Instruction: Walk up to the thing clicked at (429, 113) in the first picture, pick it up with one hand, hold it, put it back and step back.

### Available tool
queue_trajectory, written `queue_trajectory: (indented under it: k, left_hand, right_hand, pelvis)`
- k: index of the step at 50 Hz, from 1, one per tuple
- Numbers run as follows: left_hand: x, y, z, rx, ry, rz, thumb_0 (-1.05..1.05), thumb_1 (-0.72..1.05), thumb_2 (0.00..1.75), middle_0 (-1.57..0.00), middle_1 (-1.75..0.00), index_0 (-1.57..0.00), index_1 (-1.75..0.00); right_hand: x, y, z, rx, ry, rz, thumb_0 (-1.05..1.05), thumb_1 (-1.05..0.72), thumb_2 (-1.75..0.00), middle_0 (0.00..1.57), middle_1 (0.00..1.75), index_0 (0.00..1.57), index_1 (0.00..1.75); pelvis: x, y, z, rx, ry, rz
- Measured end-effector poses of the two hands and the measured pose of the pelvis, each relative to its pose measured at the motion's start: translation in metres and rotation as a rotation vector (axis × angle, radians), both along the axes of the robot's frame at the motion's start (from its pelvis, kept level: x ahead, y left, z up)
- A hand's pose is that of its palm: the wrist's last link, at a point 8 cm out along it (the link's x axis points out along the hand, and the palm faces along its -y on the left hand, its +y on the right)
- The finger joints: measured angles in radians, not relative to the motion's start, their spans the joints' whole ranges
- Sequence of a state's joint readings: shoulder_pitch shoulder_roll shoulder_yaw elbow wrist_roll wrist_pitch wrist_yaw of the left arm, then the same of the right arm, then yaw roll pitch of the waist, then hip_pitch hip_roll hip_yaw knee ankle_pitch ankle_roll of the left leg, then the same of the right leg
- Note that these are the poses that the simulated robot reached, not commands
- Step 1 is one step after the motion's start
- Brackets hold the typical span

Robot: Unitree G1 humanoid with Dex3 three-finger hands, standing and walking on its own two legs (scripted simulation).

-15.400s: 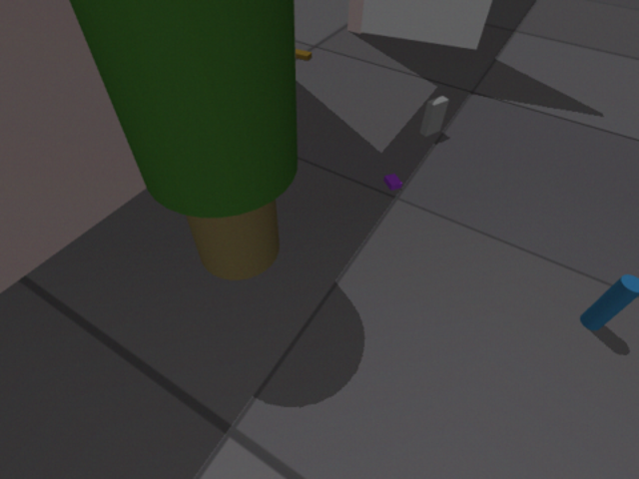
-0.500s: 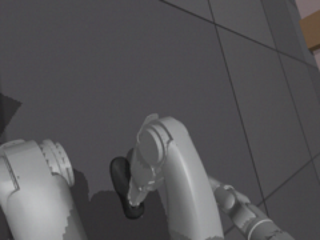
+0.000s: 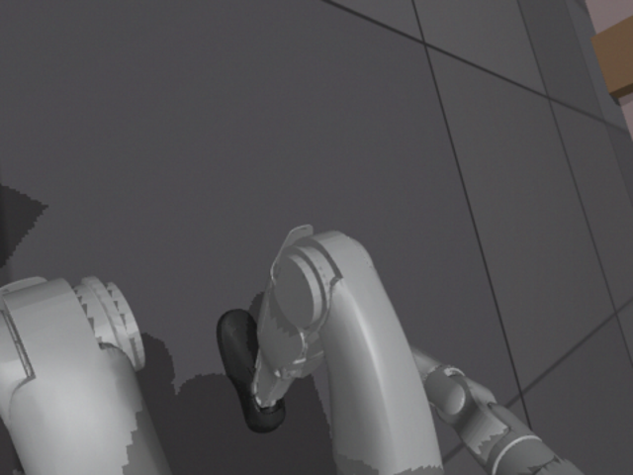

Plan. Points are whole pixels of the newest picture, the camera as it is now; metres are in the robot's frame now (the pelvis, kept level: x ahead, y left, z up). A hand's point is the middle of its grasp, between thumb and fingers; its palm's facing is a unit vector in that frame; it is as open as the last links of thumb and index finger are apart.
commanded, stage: settle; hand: left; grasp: from the side
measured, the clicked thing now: out of the picture +0.45 +0.28 -0.19
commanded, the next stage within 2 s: lift in 1.76 s
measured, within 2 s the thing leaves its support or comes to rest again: leaves its support in 0.12 s
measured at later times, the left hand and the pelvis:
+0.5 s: hand out of the picture +0.40 +0.31 -0.10, palm faces +0.36 -0.93 -0.01, open 9.4 cm; pelvis +0.01 +0.00 +0.01, yaw +2 degrees
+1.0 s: hand out of the picture +0.39 +0.31 +0.00, palm faces +0.33 -0.94 -0.07, open 9.4 cm; pelvis +0.02 -0.02 +0.05, yaw +8 degrees
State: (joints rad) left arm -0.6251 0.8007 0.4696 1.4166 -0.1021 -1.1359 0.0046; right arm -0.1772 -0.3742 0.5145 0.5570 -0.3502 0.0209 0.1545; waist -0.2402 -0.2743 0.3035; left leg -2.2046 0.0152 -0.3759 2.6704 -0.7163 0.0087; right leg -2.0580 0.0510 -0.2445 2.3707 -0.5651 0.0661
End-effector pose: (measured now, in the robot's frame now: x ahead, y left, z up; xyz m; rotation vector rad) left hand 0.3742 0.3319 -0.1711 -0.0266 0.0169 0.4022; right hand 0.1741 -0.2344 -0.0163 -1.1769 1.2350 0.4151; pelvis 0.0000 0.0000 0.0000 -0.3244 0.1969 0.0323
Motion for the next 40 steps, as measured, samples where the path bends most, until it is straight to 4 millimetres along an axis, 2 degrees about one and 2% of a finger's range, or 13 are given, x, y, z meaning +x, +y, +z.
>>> queue_trajectory:
  k: [7,13,27,40]
  left_hand:
    - [0.0,0.0,0.003,-0.001,-0.011,-0.01,0.02,-0.1,0.98,-0.7,-0.89,-0.65,-0.88]
    - [-0.002,0.005,0.018,0.012,-0.038,-0.005,0.02,-0.15,1.02,-0.72,-0.93,-0.66,-0.92]
    - [-0.017,0.021,0.083,0.061,-0.055,-0.036,0.02,-0.2,1.06,-0.73,-0.97,-0.68,-0.96]
    - [-0.024,0.024,0.145,0.087,-0.024,-0.054,0.02,-0.22,1.08,-0.74,-1.0,-0.69,-0.98]
  right_hand:
    - [0.002,0.0,0.0,0.003,-0.002,-0.012,-0.01,-0.91,-0.9,0.2,0.3,0.2,0.3]
    - [0.005,-0.001,-0.002,0.022,-0.016,-0.038,-0.01,-0.91,-0.9,0.2,0.3,0.21,0.3]
    - [0.02,-0.001,-0.006,0.144,-0.104,-0.156,0.0,-0.91,-0.9,0.2,0.3,0.21,0.3]
    - [0.032,-0.003,-0.017,0.27,-0.153,-0.311,0.0,-0.91,-0.9,0.2,0.3,0.2,0.3]
  pelvis:
    - [0.001,0.0,0.001,0.001,0.008,0.002]
    - [0.003,-0.002,0.003,0.01,0.027,0.01]
    - [0.006,-0.005,0.016,0.047,0.118,0.036]
    - [0.012,-0.01,0.034,0.093,0.231,0.07]
